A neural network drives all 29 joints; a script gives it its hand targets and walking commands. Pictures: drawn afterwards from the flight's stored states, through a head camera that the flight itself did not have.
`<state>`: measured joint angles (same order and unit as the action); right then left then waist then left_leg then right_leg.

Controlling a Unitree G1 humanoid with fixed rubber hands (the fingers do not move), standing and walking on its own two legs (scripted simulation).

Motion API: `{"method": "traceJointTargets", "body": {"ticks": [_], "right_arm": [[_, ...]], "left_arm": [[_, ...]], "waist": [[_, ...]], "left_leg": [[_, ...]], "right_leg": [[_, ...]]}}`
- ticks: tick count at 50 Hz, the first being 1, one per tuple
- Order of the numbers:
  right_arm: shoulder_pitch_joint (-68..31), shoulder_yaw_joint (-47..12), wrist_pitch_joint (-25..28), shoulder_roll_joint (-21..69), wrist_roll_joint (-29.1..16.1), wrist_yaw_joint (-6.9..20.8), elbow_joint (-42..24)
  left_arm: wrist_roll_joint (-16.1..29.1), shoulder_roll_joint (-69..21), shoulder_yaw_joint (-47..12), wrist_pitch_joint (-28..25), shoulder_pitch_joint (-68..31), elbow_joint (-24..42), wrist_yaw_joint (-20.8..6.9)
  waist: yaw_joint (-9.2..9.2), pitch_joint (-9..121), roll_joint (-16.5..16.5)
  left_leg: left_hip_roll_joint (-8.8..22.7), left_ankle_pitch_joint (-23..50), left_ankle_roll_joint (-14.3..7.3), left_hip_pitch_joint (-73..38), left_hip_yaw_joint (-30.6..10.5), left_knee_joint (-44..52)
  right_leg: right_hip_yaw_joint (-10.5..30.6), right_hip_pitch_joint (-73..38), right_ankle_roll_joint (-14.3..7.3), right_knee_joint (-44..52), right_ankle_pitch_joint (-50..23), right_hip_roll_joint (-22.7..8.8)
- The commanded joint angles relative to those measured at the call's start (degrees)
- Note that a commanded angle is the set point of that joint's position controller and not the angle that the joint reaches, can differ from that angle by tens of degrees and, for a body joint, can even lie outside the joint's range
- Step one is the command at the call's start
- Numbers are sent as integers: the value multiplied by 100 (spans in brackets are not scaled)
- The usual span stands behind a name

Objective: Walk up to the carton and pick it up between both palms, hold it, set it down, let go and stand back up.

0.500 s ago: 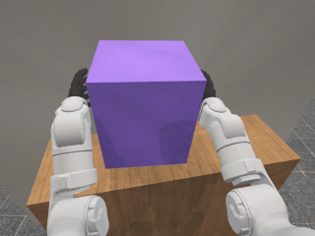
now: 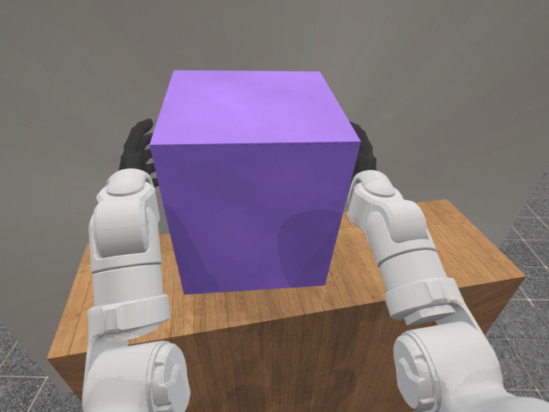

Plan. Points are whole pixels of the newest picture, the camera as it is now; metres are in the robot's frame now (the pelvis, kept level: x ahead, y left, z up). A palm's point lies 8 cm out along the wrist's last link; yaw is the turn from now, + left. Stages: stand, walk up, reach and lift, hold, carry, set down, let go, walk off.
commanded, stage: hold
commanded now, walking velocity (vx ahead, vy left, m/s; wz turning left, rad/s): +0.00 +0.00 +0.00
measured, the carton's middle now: (252, 182) +0.39 +0.01 +0.21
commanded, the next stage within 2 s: set down in 0.36 s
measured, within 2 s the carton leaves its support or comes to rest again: neither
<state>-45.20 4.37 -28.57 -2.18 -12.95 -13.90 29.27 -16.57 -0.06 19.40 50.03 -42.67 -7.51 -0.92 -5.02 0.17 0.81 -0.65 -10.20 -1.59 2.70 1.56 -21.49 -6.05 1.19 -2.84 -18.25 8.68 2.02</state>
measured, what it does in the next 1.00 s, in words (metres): stands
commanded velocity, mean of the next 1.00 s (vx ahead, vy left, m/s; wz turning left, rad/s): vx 0.00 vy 0.00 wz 0.00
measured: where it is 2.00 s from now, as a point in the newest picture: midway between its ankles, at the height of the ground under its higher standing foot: outside the picture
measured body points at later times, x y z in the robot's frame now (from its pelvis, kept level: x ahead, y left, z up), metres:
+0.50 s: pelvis +0.00 +0.00 +0.00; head -0.06 +0.01 +0.45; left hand +0.38 +0.16 +0.25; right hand +0.38 -0.15 +0.22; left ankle +0.03 +0.10 -0.75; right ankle +0.03 -0.08 -0.75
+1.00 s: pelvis +0.02 +0.00 +0.00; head +0.00 +0.03 +0.45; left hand +0.41 +0.17 +0.18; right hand +0.41 -0.14 +0.15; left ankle +0.03 +0.10 -0.75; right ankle +0.03 -0.08 -0.75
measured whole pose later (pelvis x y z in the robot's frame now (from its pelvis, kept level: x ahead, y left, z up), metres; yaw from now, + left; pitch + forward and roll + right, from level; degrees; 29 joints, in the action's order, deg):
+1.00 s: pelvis +0.02 +0.00 +0.00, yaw +2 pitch -9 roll -1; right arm -35.5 11.4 -2.4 3.2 -1.3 -9.0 36.7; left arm -17.6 -1.8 15.7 29.7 -37.4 -14.6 -0.6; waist -2.6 -5.8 4.4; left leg -0.6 -11.9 -1.1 1.4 -0.8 -22.1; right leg -8.1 -2.3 -3.1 -15.6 9.5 2.4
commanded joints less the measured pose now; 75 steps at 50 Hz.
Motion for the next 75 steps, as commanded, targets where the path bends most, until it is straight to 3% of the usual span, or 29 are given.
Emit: {"method": "traceJointTargets", "body": {"ticks": [1, 7, 11, 18, 19, 20, 27, 28, 34, 38, 45, 49, 57, 63, 67, 69, 75], "right_arm": [[-5304, -2135, 342, 3329, -700, 715, -1790], [-5321, -2198, 339, 3349, -774, 701, -1865], [-5333, -2121, 335, 3317, -711, 721, -1780], [-5374, -2260, 345, 3403, -820, 687, -2017], [-5221, -2316, 346, 3426, -749, 667, -1923], [-5192, -2309, 402, 3430, -736, 657, -1962], [-5214, -1522, 1301, 3267, 109, 891, -1314], [-5527, -1489, 1483, 3303, 301, 878, -1638], [-4747, -477, 2376, 2864, 1330, 1077, -456], [-4576, -421, 2841, 2690, 1508, 1097, -360], [-4939, -1386, 3442, 2807, 1102, 1035, -1402], [-4698, -1696, 3439, 2829, 981, 1020, -1567], [-4328, -1660, 3173, 2716, 850, 999, -1212], [-4234, -1368, 3127, 2600, 948, 1034, -865], [-4027, -1152, 3208, 2530, 1117, 1113, -548], [-4049, -1113, 3308, 2526, 1191, 1153, -535], [-4385, -683, 3591, 2480, 1561, 1303, -261]], "left_arm": [[1087, -2965, -2859, -452, -4516, 731, -774], [1067, -2953, -2844, -441, -4487, 768, -762], [1086, -2960, -2870, -458, -4581, 723, -756], [1164, -2988, -2949, -476, -4550, 884, -716], [1127, -2935, -2892, -477, -4383, 814, -733], [1068, -2896, -2842, -521, -4304, 804, -757], [611, -2838, -2288, -1159, -4332, -12, -982], [644, -2826, -2311, -1180, -4331, 18, -1018], [289, -2735, -1864, -1752, -3934, -815, -1092], [241, -2796, -1992, -1930, -3628, -908, -1049], [625, -3295, -3111, -2275, -3576, -77, -804], [735, -3241, -3426, -2389, -3485, 207, -650], [562, -3036, -3055, -2238, -3079, -113, -671], [430, -2985, -2693, -2224, -2991, -472, -777], [426, -2891, -2541, -2455, -3213, -580, -787], [479, -2969, -2594, -2578, -3266, -617, -744], [664, -3200, -2749, -3011, -3775, -1056, -555]], "waist": [[-46, 2527, -283], [-1, 2546, -308], [-30, 2487, -280], [-34, 2760, -260], [125, 2761, -218], [126, 2729, -155], [207, 1981, -186], [104, 2174, 202], [119, 1519, -144], [127, 1630, -234], [55, 3199, -397], [60, 3354, -429], [203, 2754, -286], [202, 2424, -184], [173, 2427, -414], [167, 2584, -415], [121, 2862, -417]], "left_leg": [[-51, 914, 175, -99, -163, 396], [-64, 1059, 168, -108, -186, 368], [-47, 902, 191, -147, -171, 398], [-71, 1142, 167, -195, -202, 318], [-130, 1275, 137, -289, -196, 320], [-136, 1285, 122, -303, -182, 310], [-96, 367, 75, -119, -30, 613], [-73, 315, -66, -361, -31, 631], [22, -116, 35, -345, 144, 847], [33, 524, 152, -526, 201, 648], [-4, 2759, 424, -1135, 33, -93], [-16, 2936, 430, -1010, -107, -161], [-51, 2435, 341, -644, -151, 33], [-25, 2336, 367, -656, -82, 113], [11, 2563, 457, -900, 6, 127], [53, 2953, 509, -1136, -14, 31], [180, 3129, 652, -1531, -39, -60]], "right_leg": [[343, -973, 551, 129, -999, 4], [351, -1038, 567, 101, -1188, 2], [301, -892, 535, 145, -895, 25], [340, -1038, 578, 71, -1290, 21], [362, -1124, 577, 152, -1466, 22], [364, -1168, 599, 136, -1522, 12], [196, -829, 538, 372, -418, -87], [148, -968, 591, 416, -466, -93], [-83, -870, 443, 510, 217, -201], [-189, -976, 416, 467, -151, -189], [-169, -1402, 395, 157, -2106, -86], [-114, -1466, 444, 42, -2539, -126], [-46, -1547, 550, 17, -2659, -169], [-98, -1444, 533, 93, -2434, -118], [-182, -1311, 540, 95, -2293, -73], [-230, -1191, 504, 103, -2241, -12], [-334, -493, 391, 270, -1500, 52]]}}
